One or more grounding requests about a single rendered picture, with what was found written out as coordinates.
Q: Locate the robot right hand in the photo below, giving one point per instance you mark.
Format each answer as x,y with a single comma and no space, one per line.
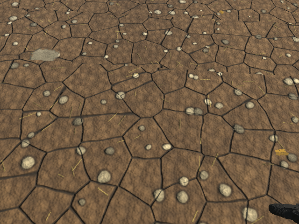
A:
288,211

